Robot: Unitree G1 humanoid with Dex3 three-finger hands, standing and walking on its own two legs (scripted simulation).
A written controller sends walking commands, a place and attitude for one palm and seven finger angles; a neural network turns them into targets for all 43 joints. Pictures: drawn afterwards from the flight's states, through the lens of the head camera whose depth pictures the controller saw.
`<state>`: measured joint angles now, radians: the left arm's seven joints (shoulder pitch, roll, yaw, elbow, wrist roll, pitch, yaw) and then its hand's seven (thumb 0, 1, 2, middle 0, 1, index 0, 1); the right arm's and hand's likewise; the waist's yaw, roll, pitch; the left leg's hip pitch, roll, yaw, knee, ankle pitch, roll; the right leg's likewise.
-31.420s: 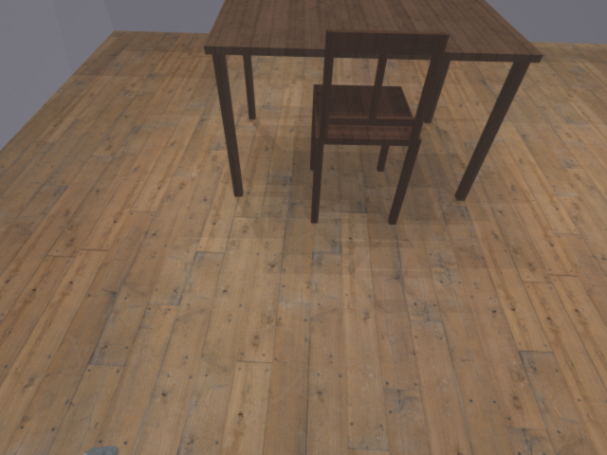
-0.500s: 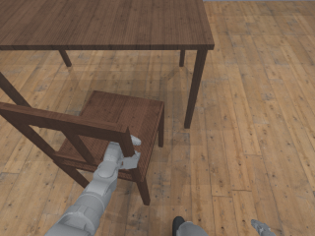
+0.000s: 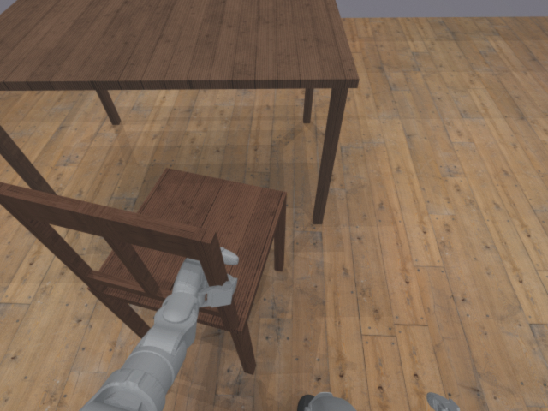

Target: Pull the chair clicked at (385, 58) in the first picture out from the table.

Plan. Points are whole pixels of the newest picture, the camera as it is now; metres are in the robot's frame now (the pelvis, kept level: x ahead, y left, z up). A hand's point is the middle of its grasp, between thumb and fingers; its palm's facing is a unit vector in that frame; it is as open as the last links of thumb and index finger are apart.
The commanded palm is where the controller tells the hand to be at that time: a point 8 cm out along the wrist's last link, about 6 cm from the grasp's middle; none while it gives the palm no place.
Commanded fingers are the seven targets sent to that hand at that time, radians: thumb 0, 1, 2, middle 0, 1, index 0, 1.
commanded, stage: step backward, pulling the chair out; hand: left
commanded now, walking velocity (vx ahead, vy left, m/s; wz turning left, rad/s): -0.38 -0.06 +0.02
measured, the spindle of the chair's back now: (135, 265) +0.38 +0.28 -0.09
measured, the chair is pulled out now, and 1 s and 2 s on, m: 0.39 0.53 0.54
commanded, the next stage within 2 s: stop walking, hand still on the chair in 0.62 s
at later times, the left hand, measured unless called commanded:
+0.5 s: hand (221, 334) +0.24 +0.09 -0.05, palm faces -0.11 -0.99 -0.12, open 6.2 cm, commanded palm +0.25 +0.14 -0.06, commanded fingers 0.00 0.90 0.90 -0.50 -1.45 -0.50 -1.45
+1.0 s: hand (223, 381) +0.18 +0.08 -0.05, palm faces -0.11 -0.99 -0.12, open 6.1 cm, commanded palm +0.16 +0.13 -0.04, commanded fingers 0.00 0.90 0.90 -0.50 -1.45 -0.50 -1.45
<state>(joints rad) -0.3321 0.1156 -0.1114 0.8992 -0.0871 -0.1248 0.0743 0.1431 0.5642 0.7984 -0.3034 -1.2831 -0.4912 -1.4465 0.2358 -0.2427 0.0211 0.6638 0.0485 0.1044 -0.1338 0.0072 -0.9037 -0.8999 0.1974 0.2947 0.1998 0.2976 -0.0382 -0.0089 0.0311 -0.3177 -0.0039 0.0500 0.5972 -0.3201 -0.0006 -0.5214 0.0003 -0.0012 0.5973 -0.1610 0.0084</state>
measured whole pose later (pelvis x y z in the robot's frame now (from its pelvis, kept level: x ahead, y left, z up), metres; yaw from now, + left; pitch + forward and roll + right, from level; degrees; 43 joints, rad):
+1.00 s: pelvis -0.11 -0.01 +0.01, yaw -1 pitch +0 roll +1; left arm -0.20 0.09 -0.12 0.82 -0.06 -0.10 0.07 0.16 0.58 0.77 -0.31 -1.28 -0.49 -1.45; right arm 0.29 -0.22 0.04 0.66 0.04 0.03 -0.12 0.01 -0.90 -0.90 0.20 0.29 0.20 0.30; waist -0.03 0.00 0.03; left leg -0.20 0.01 0.03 0.52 -0.31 -0.02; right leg -0.41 0.01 -0.01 0.52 -0.15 -0.01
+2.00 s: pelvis -0.05 +0.01 +0.01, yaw +1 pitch +1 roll +0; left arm 0.10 0.08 -0.24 0.53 -0.02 -0.07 0.08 0.15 0.59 0.77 -0.27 -1.36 -0.49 -1.45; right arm 0.24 -0.21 0.05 0.64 0.02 0.01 -0.10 0.01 -0.90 -0.90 0.20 0.29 0.20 0.30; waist -0.01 0.02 -0.02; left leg -0.10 0.01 0.00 0.45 -0.37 -0.01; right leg -0.31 0.00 -0.05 0.49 -0.19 -0.02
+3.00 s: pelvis -0.07 +0.00 -0.03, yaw +3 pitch +10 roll +1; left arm 0.18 0.16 -0.10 0.12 -0.07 0.20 -0.07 -0.01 -0.53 0.20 -0.01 -0.01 0.00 -0.01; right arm 0.27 -0.27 0.02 0.50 0.05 -0.11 -0.03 0.01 -0.90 -0.90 0.20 0.29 0.20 0.30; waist -0.06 0.03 -0.13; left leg -0.52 -0.01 -0.03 0.86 -0.51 -0.02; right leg -0.71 -0.03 -0.07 0.84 -0.31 -0.04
